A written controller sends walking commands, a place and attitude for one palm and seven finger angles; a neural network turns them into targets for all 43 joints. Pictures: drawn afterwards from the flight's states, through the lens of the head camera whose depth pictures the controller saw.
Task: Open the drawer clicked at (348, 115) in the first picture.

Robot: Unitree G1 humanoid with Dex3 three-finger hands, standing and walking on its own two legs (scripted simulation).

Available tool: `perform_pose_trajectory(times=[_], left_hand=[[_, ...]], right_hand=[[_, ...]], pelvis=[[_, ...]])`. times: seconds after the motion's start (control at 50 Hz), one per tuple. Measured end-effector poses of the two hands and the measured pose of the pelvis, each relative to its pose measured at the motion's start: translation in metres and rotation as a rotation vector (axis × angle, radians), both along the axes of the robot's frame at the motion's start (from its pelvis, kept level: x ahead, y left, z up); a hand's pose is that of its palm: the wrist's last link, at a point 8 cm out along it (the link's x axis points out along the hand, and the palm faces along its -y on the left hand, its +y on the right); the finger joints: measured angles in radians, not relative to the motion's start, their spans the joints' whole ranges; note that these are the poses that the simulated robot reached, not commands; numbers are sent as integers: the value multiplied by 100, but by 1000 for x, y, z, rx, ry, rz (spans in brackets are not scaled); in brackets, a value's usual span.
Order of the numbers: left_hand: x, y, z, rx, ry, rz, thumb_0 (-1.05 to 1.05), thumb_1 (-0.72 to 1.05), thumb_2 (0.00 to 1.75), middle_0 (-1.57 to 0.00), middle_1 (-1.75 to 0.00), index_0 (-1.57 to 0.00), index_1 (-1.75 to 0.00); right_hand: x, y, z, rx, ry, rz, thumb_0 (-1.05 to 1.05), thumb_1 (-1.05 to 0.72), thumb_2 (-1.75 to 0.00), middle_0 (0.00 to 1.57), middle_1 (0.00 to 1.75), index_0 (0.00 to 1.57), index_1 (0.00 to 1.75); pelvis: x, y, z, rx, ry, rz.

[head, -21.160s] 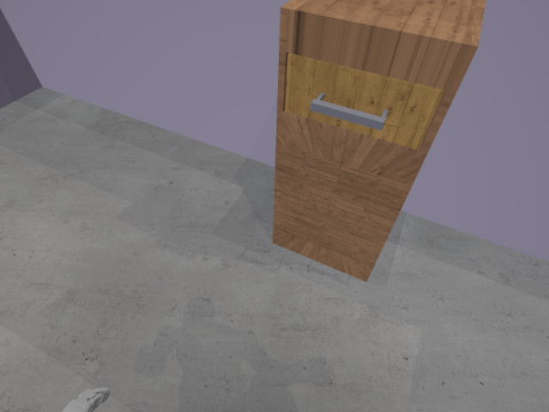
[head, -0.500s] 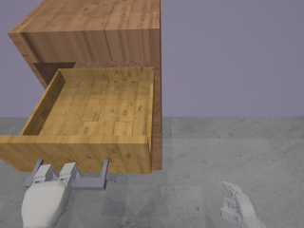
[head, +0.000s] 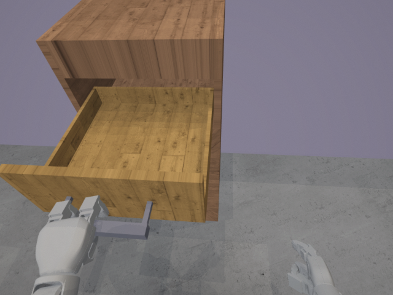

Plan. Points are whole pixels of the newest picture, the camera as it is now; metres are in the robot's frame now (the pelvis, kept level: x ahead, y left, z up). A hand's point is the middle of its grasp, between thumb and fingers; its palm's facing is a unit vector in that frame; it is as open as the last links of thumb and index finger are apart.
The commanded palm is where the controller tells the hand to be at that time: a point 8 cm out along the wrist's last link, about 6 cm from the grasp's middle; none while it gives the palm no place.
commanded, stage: open the thumb to release the handle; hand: left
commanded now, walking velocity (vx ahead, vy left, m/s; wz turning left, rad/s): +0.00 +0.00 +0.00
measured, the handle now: (103, 216) +0.25 +0.22 +0.04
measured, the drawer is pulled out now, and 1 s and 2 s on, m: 0.30 0.30 0.30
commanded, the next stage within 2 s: lift the hand off the handle in 0.24 s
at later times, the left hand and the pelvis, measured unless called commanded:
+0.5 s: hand (91, 247) +0.19 +0.23 +0.02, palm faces +0.04 -0.11 -0.99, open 13.8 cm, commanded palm +0.17 +0.23 +0.07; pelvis -0.01 +0.00 +0.00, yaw +0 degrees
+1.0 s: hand (84, 230) +0.21 +0.23 +0.07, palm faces +0.09 -0.10 -0.99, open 13.5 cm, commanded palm +0.18 +0.22 +0.13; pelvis +0.00 +0.01 +0.01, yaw +0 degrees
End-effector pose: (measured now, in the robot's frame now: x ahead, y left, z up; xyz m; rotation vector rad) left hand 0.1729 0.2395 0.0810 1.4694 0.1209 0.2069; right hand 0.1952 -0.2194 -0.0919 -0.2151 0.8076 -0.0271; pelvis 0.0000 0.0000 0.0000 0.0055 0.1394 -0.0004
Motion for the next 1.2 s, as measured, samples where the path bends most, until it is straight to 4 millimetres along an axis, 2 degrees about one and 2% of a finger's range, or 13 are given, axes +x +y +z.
perform_pose_trajectory(times=[0.12,0.24,0.38,0.54,0.72,0.9,1.2], left_hand=[[1,-10,-3,-9,33,-57,0,12,57,-35,-127,-36,-127],[-1,-3,0,21,24,-62,0,-23,41,-33,-123,-34,-123],[-5,1,0,-5,24,-22,0,-43,33,-31,-121,-32,-121],[1,-11,-5,-7,16,-88,0,-48,30,-29,-120,-32,-120],[10,-3,-5,7,7,-57,0,-49,30,-31,-120,-34,-122],[11,-9,27,6,-40,-73,0,-49,30,-32,-120,-37,-123],[14,-11,60,-3,-1,-75,0,-49,30,-32,-120,-40,-124]], right_hand=[[5,3,9,-11,-27,21,1,-91,-90,20,30,20,30],[8,6,12,-11,-36,35,1,-91,-90,20,30,20,30],[5,9,10,-1,-28,34,1,-91,-89,20,30,20,30],[-2,9,5,-14,4,38,1,-91,-89,20,30,20,30],[-7,10,0,-4,17,8,1,-91,-89,20,30,20,30],[-1,15,8,12,-3,11,1,-91,-90,20,30,20,30],[23,26,30,32,-56,73,1,-91,-90,20,30,20,30]], pelvis=[[-3,-1,4,2,-16,1],[-5,-2,5,0,-21,3],[-6,0,6,-2,-19,7],[-8,2,4,-1,-8,5],[-8,4,3,-6,-8,7],[-4,6,10,-2,-41,4],[-2,2,23,1,-106,15]])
